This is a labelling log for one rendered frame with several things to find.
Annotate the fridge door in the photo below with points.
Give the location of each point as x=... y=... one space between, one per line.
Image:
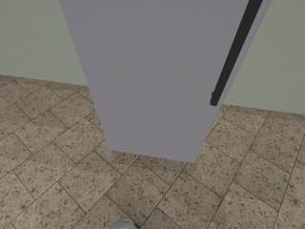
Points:
x=151 y=67

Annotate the handle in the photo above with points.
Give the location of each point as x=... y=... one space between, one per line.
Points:
x=239 y=39

